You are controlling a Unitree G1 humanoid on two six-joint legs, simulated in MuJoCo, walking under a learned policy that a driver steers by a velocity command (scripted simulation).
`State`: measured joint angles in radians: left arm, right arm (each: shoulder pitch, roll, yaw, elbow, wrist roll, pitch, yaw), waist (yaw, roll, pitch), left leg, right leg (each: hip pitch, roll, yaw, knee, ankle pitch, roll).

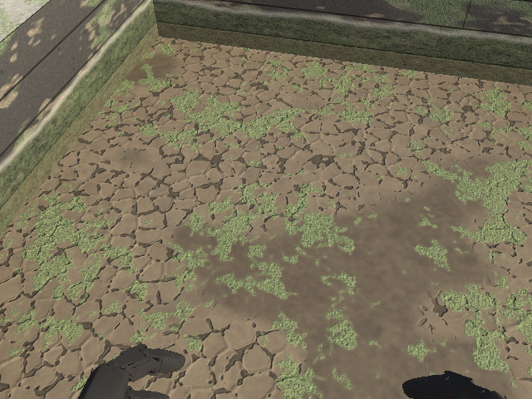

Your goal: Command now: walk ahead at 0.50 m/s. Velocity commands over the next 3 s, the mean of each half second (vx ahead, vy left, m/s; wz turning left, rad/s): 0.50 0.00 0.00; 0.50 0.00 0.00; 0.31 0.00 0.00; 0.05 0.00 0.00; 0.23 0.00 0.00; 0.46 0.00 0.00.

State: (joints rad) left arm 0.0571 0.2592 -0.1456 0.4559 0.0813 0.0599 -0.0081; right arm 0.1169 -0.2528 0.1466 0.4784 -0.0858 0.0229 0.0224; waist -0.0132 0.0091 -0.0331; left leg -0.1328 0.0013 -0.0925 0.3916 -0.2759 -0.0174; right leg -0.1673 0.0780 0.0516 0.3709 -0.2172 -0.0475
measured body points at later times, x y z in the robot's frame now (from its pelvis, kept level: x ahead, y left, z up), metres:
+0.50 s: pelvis +0.00 +0.00 +0.00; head +0.00 +0.00 +0.45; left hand +0.23 +0.19 -0.04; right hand +0.21 -0.21 -0.06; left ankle -0.04 +0.14 -0.74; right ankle -0.02 -0.09 -0.74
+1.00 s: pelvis +0.00 +0.00 +0.00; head +0.00 +0.00 +0.45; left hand +0.23 +0.19 -0.05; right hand +0.20 -0.21 -0.06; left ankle -0.04 +0.14 -0.74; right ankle -0.02 -0.10 -0.74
